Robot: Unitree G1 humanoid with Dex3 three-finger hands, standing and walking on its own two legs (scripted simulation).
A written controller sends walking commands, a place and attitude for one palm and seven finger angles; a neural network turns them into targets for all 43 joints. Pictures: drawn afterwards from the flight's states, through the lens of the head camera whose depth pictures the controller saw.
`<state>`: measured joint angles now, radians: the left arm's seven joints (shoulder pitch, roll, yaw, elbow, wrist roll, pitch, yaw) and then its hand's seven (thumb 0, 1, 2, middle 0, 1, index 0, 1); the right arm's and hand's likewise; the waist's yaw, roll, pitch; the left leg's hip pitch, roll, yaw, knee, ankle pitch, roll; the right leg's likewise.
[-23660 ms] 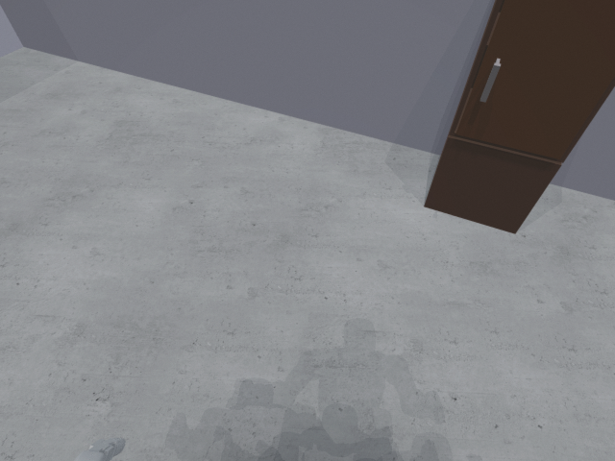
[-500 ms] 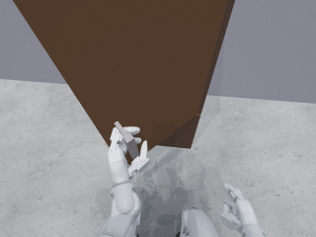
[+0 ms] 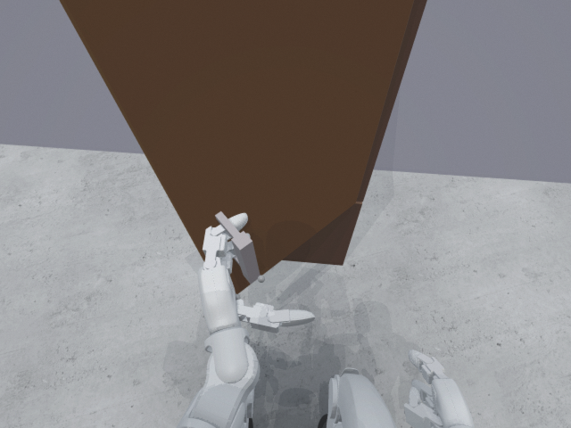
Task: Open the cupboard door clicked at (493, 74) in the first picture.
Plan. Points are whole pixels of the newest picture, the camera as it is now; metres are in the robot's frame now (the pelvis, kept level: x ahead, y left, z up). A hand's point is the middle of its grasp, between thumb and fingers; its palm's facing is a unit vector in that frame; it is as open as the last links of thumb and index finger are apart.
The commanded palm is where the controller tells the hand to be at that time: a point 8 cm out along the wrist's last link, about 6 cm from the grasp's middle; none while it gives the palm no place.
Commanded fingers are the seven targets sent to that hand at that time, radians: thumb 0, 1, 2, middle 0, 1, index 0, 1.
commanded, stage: open thumb and fingers to let go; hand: left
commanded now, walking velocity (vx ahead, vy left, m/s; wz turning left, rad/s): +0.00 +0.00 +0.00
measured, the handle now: (238, 249) +0.36 +0.08 +0.02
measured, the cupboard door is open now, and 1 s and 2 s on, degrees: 46 46 46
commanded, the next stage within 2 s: slide the hand sideways off the handle in 0.10 s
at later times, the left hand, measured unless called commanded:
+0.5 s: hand (254, 303) +0.28 +0.05 +0.02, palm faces -0.16 -0.99 +0.05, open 16.3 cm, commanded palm +0.26 +0.10 +0.01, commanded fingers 0.00 -0.50 0.30 -0.15 -0.30 -0.15 -0.30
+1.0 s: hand (224, 333) +0.24 +0.09 +0.02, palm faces -0.12 -0.99 +0.01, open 16.3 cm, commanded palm +0.21 +0.14 +0.01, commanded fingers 0.00 -0.50 0.30 -0.15 -0.30 -0.15 -0.30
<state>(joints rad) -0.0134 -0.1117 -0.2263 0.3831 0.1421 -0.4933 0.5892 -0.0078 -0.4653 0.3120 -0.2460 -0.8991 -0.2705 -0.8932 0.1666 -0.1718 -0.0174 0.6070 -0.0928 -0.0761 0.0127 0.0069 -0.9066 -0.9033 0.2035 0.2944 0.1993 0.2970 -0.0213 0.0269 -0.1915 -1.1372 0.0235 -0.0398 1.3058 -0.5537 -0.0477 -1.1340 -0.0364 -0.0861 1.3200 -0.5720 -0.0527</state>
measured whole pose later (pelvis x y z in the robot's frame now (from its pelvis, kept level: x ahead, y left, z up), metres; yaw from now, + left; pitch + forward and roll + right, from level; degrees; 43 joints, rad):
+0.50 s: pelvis +0.00 +0.02 -0.01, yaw +0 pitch +21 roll +0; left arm 0.07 0.00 -0.26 0.22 -0.02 -0.47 0.10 -0.01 -0.50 0.30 -0.16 -0.33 -0.13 -0.33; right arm 0.19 -0.22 -0.02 0.48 -0.02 -0.01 0.03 0.01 -0.91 -0.90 0.20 0.29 0.20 0.30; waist -0.02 0.04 -0.18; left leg -1.16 0.01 -0.02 1.36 -0.57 -0.01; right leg -1.16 -0.05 -0.06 1.36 -0.58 -0.02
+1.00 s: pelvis +0.00 +0.02 -0.02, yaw +0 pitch +23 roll -1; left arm 0.33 0.07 -0.22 -0.02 -0.01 -0.46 0.02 -0.01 -0.50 0.30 -0.14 -0.30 -0.15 -0.30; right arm 0.17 -0.20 0.00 0.41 -0.02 0.00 0.01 0.01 -0.91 -0.90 0.21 0.29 0.20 0.30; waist 0.01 0.03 -0.19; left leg -1.20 0.01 -0.03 1.41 -0.61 -0.01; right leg -1.18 -0.05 -0.07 1.40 -0.61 -0.02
